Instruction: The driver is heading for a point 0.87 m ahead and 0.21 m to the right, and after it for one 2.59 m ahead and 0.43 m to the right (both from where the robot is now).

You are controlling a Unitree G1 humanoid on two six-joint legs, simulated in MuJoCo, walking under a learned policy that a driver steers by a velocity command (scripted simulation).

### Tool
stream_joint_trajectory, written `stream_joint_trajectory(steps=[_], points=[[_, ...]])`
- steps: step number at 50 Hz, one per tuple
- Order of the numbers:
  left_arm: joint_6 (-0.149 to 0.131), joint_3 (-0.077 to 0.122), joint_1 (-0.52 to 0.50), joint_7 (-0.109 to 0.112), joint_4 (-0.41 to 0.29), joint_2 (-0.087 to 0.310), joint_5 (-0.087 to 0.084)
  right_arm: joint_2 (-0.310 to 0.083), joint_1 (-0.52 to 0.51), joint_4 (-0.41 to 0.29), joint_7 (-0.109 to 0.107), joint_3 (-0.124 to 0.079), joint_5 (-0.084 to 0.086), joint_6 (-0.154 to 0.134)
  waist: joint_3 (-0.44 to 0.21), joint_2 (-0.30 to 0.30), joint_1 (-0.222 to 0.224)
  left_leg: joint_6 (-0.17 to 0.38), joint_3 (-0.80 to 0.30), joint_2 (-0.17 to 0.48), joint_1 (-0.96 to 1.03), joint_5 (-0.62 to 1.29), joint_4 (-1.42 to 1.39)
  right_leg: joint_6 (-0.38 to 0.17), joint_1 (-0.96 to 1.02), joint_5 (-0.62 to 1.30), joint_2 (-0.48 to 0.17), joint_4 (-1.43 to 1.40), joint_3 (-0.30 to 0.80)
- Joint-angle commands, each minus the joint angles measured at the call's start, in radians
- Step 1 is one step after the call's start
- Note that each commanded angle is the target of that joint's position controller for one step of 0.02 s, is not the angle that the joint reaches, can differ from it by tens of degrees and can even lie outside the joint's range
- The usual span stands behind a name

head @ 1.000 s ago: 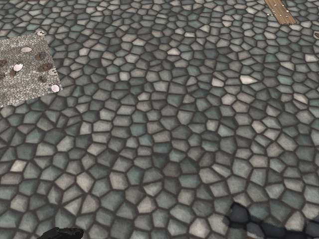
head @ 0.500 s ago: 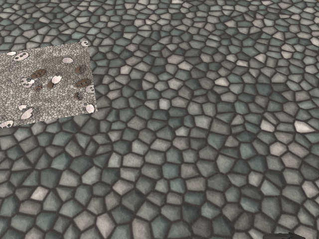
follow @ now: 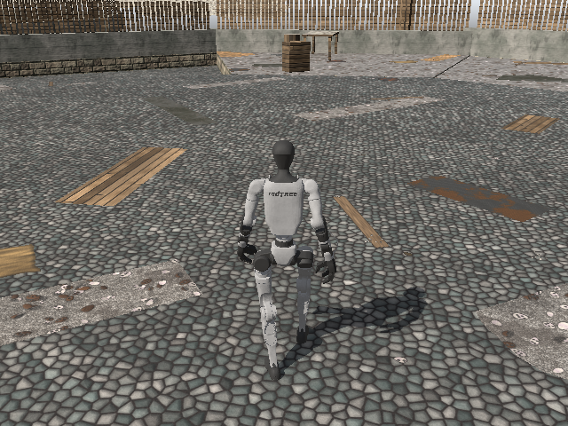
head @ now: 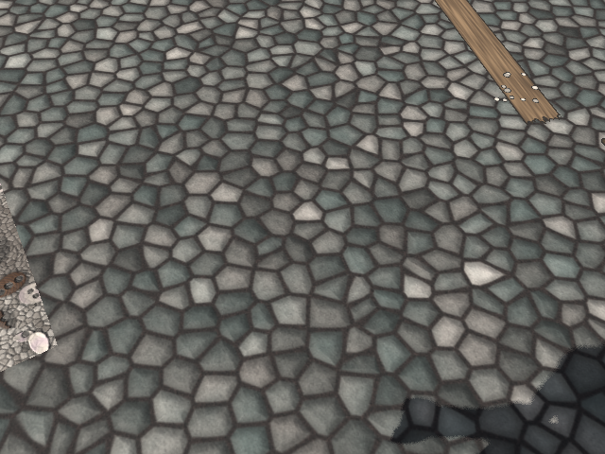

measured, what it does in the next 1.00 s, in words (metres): walks ahead, turning right: right foot, then left foot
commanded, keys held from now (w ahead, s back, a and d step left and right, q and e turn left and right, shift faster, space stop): w+e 0.62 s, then w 0.38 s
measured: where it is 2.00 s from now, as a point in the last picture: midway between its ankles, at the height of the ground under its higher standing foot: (421, 305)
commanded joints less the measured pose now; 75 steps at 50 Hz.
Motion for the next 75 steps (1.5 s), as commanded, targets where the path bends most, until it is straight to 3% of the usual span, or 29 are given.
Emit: stream_joint_trajectory(steps=[1,3,5,6,7,8,10,11,15,25,28,30,31,32,33,34,35,36,39,50,53,55,56,57,58,60,63,67,75], points=[[-0.015,0.006,-0.080,-0.001,-0.089,0.049,0.003,-0.158,0.044,-0.017,-0.015,-0.031,-0.004,0.003,0.036,0.109,0.013,0.051,-0.029,0.307,0.026,0.918,0.086,-0.051,0.030,-0.090,0.059,-0.060,-0.071],[-0.014,0.020,0.022,0.008,-0.064,0.074,0.006,-0.188,0.022,-0.019,-0.022,-0.039,-0.008,0.016,-0.032,0.139,0.065,0.050,-0.004,0.318,0.049,1.166,0.275,-0.101,0.157,-0.203,0.125,-0.069,-0.101],[-0.027,0.056,0.272,0.022,0.008,0.138,0.019,-0.208,-0.010,-0.039,-0.017,-0.045,-0.004,0.030,-0.168,0.098,0.184,0.032,0.011,0.303,-0.111,0.976,0.677,-0.174,0.498,-0.208,0.140,-0.196,-0.028],[-0.024,0.092,0.359,0.039,0.018,0.251,0.027,-0.138,0.007,-0.089,-0.005,-0.029,0.009,0.022,-0.271,-0.061,0.191,-0.008,0.019,0.217,-0.433,0.425,1.030,-0.271,0.787,-0.277,-0.118,-0.218,0.328],[-0.016,0.105,0.317,0.039,0.000,0.310,0.001,-0.124,-0.021,-0.153,0.011,-0.031,0.013,0.011,-0.327,-0.173,0.139,-0.044,-0.145,0.001,-0.765,-0.245,1.294,-0.412,0.941,-0.153,-0.308,-0.366,0.841],[-0.008,0.100,0.296,0.045,0.010,0.274,-0.022,-0.158,-0.140,-0.171,0.016,-0.035,-0.003,0.001,-0.211,-0.006,0.155,-0.031,-0.285,0.087,-0.870,-0.138,1.275,-0.366,0.871,-0.142,-0.266,-0.390,0.693],[-0.011,0.076,0.195,0.052,0.006,0.180,-0.024,-0.148,-0.139,-0.170,0.018,-0.032,0.006,-0.013,-0.037,0.081,0.066,-0.033,-0.273,0.157,-0.793,-0.012,1.088,-0.270,0.609,0.010,-0.184,-0.438,0.486],[-0.017,0.068,0.162,0.055,0.001,0.157,-0.033,-0.141,-0.119,-0.166,0.016,-0.032,-0.013,0.005,-0.016,0.091,0.032,-0.048,-0.271,0.169,-0.733,0.001,1.038,-0.241,0.528,0.075,-0.138,-0.456,0.412],[-0.051,0.068,0.191,0.052,0.005,0.178,-0.034,-0.115,-0.134,-0.188,0.029,-0.028,-0.033,0.058,-0.034,0.029,0.008,-0.101,-0.242,0.173,-0.674,0.044,0.891,-0.229,0.435,0.204,-0.057,-0.473,0.321],[-0.041,0.074,0.368,0.062,0.016,0.203,-0.019,-0.124,-0.483,-0.324,0.043,-0.012,-0.014,0.048,-0.004,-0.035,0.138,-0.099,-0.242,0.106,-0.778,0.280,0.479,-0.166,0.616,0.240,-0.051,-0.409,0.401],[-0.042,0.079,0.330,0.073,-0.003,0.227,-0.012,-0.155,-0.443,-0.331,0.041,-0.016,-0.008,0.035,-0.010,-0.052,0.097,-0.068,-0.264,0.080,-0.640,0.228,0.371,-0.128,0.613,0.293,-0.073,-0.349,0.444],[-0.049,0.083,0.269,0.067,-0.022,0.246,-0.012,-0.198,-0.254,-0.276,0.025,-0.034,-0.006,0.022,-0.082,-0.039,0.007,-0.033,-0.244,0.031,-0.357,0.163,0.308,-0.084,0.540,0.436,-0.033,-0.186,0.432],[-0.057,0.078,0.257,0.057,-0.027,0.229,-0.021,-0.233,-0.114,-0.247,0.012,-0.048,-0.016,0.009,-0.168,0.023,-0.066,-0.001,-0.291,0.091,-0.145,0.163,0.255,-0.059,0.458,0.370,0.037,0.021,0.379],[-0.065,0.052,0.296,0.051,-0.061,0.134,-0.044,-0.314,0.027,-0.248,-0.006,-0.065,-0.042,0.006,-0.332,0.160,-0.095,0.060,-0.578,0.354,0.101,-0.071,0.213,-0.030,0.292,0.029,0.116,0.320,0.278],[-0.063,0.047,0.387,0.051,-0.085,0.119,-0.043,-0.358,-0.021,-0.244,-0.002,-0.078,-0.035,0.022,-0.381,0.386,-0.005,0.164,-1.027,0.507,0.168,-0.091,0.075,-0.018,0.064,-0.526,0.224,0.505,0.201],[-0.047,0.050,0.390,0.060,-0.037,0.170,-0.012,-0.261,-0.102,-0.260,0.007,-0.063,-0.024,0.031,-0.232,0.195,0.024,0.173,-0.970,0.482,0.037,-0.188,0.078,-0.024,-0.003,-0.462,0.130,0.590,0.220],[-0.043,0.048,0.322,0.050,-0.031,0.164,-0.002,-0.178,-0.150,-0.264,0.014,-0.044,-0.014,0.030,-0.119,0.073,0.019,0.161,-0.808,0.425,-0.092,-0.155,0.066,-0.019,0.009,-0.379,0.098,0.569,0.209],[-0.042,0.043,0.285,0.043,-0.038,0.140,-0.002,-0.141,-0.172,-0.253,0.018,-0.033,-0.018,0.027,-0.057,0.055,0.031,0.133,-0.675,0.368,-0.182,-0.040,0.039,-0.014,0.031,-0.338,0.071,0.507,0.202],[-0.021,0.035,0.273,0.026,-0.045,0.122,0.013,-0.150,-0.126,-0.201,0.024,-0.031,-0.009,0.000,-0.040,0.145,0.051,0.124,-0.498,0.300,-0.258,0.240,0.013,0.006,0.088,-0.314,0.058,0.434,0.185],[-0.031,-0.011,-0.085,0.003,-0.152,0.080,0.003,-0.189,0.014,-0.097,0.038,-0.044,0.007,-0.003,0.005,0.131,-0.006,0.113,-0.280,0.266,-0.216,0.402,-0.035,0.039,0.117,-0.075,0.016,-0.054,0.023],[-0.037,-0.005,-0.082,0.015,-0.157,0.100,0.005,-0.208,0.031,-0.075,0.033,-0.049,0.004,0.010,0.006,0.132,0.008,0.101,-0.289,0.302,-0.151,0.499,0.033,0.003,0.174,-0.145,0.035,-0.122,0.010],[-0.052,0.010,0.085,0.028,-0.096,0.119,0.019,-0.199,0.030,-0.062,0.030,-0.045,0.010,0.020,-0.072,0.084,0.087,0.072,-0.230,0.255,-0.164,0.686,0.264,-0.035,0.409,-0.146,0.082,-0.235,-0.007],[-0.062,0.029,0.254,0.040,-0.047,0.170,0.035,-0.169,0.023,-0.077,0.029,-0.033,0.011,0.020,-0.180,0.025,0.153,0.047,-0.191,0.208,-0.283,0.571,0.480,-0.074,0.640,-0.193,-0.006,-0.248,0.097],[-0.061,0.060,0.374,0.054,-0.038,0.290,0.048,-0.068,0.071,-0.133,0.036,-0.006,0.033,0.016,-0.315,-0.197,0.166,-0.006,-0.116,0.074,-0.617,0.113,0.848,-0.186,0.938,-0.307,-0.312,-0.316,0.528],[-0.047,0.066,0.371,0.056,-0.024,0.282,0.001,-0.154,0.050,-0.122,0.026,-0.032,0.008,0.023,-0.313,-0.173,0.165,0.003,-0.217,0.026,-0.750,-0.213,0.995,-0.228,0.894,-0.301,-0.364,-0.421,0.729],[-0.050,0.034,0.208,0.050,-0.042,0.162,-0.010,-0.149,-0.036,-0.130,0.034,-0.035,0.008,0.025,-0.092,-0.048,0.092,0.020,-0.279,0.120,-0.773,-0.073,0.987,-0.176,0.659,-0.248,-0.266,-0.450,0.458],[-0.078,0.011,0.162,0.053,-0.026,0.087,-0.008,-0.107,-0.003,-0.089,0.043,-0.033,-0.011,0.057,0.003,-0.055,0.028,0.001,-0.284,0.142,-0.640,0.016,0.903,-0.089,0.464,0.042,-0.173,-0.516,0.228],[-0.098,0.018,0.177,0.062,0.000,0.112,-0.015,-0.092,-0.041,-0.101,0.045,-0.039,-0.009,0.079,-0.015,-0.031,-0.005,-0.034,-0.258,0.117,-0.666,0.104,0.869,-0.106,0.480,0.511,-0.175,-0.478,0.052],[-0.064,0.028,0.222,0.091,0.040,0.137,-0.021,-0.067,-0.221,-0.185,0.058,-0.020,-0.018,0.081,-0.030,-0.066,0.049,0.000,-0.147,0.076,-0.572,0.239,0.479,-0.081,0.569,0.563,-0.170,-0.341,-0.085]])
Keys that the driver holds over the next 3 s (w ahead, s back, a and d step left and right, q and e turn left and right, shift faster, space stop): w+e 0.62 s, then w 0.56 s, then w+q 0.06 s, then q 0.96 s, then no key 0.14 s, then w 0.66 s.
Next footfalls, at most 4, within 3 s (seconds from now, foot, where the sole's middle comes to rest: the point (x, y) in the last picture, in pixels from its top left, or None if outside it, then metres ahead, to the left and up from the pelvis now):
0.10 right None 0.21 -0.08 -0.77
0.62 left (297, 415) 0.55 0.01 -0.77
1.12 right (425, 365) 0.66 -0.29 -0.77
1.60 left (381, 279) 0.91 -0.22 -0.77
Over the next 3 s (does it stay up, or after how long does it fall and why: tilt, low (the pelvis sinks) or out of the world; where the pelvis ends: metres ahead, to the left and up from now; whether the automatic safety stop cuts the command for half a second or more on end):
stays up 0.98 -0.27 -0.02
